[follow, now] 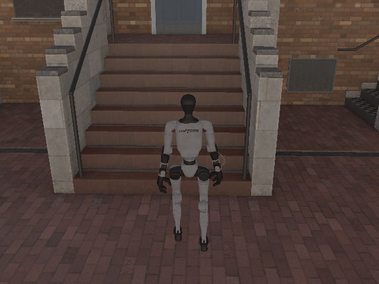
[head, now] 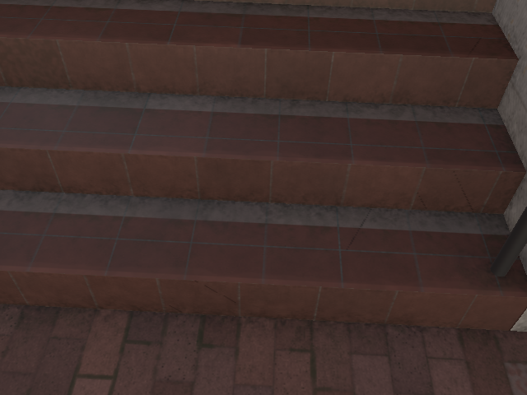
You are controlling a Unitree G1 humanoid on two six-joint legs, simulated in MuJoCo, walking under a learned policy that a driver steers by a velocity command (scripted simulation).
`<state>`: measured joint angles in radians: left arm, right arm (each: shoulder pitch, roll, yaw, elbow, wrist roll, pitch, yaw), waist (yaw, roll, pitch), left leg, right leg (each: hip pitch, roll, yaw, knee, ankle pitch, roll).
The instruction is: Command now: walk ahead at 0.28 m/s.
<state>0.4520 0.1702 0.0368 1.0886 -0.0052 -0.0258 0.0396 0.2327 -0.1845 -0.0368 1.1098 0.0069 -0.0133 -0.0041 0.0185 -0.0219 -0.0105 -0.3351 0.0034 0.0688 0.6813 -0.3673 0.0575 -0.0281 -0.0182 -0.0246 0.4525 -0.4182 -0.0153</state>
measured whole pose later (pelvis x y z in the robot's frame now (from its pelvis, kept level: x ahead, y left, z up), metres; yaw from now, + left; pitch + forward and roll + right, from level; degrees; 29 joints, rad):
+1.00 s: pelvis +0.48 -0.04 +0.01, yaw +0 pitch +1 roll -2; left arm 0.36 0.22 0.04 1.02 0.03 -0.09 -0.01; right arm 0.12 -0.19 0.00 0.90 -0.04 -0.06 0.00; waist 0.04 0.02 -0.01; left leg -0.49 0.06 0.08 0.66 -0.15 0.04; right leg -0.06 0.06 -0.07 0.33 -0.29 -0.05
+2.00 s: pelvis +0.98 -0.13 +0.19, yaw -1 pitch +8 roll +5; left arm 0.59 0.08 -0.07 1.18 0.10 -0.09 -0.13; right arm -0.05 -0.12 0.07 0.74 -0.02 0.05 0.08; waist 0.03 -0.05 -0.13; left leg -1.34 0.02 0.14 1.66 -0.09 0.21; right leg -0.06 -0.03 -0.09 0.23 -0.16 -0.10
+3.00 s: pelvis +1.53 -0.18 +0.52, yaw -1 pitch +10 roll +3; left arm 0.54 0.05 -0.06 1.16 0.08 -0.10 -0.12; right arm -0.12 -0.11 0.08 0.83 -0.03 0.03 0.07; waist 0.08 -0.08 -0.17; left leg -1.28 0.12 0.14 1.53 -0.33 0.20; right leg -0.11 -0.03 -0.06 0.25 -0.30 -0.07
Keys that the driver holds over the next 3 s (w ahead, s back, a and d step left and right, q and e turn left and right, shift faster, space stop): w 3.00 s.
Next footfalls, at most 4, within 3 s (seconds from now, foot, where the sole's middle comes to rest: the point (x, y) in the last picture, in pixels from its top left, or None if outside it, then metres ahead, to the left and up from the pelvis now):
0.56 right None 0.44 -0.13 -0.77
1.04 left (253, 369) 0.61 0.05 -0.77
1.52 right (342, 247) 0.89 -0.18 -0.60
2.06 left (291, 130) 1.18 -0.04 -0.43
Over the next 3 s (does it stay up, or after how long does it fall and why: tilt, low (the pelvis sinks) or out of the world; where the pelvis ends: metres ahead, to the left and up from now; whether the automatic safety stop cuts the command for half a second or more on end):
stays up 1.53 -0.18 0.52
